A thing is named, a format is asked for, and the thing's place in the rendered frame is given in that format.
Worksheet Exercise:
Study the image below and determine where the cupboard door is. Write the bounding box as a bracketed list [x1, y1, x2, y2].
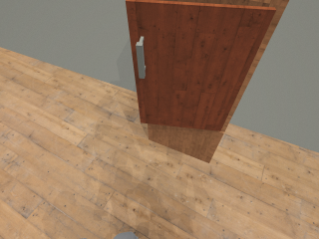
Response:
[126, 0, 276, 131]

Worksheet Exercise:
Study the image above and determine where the handle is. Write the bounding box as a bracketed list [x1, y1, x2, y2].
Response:
[136, 36, 146, 79]

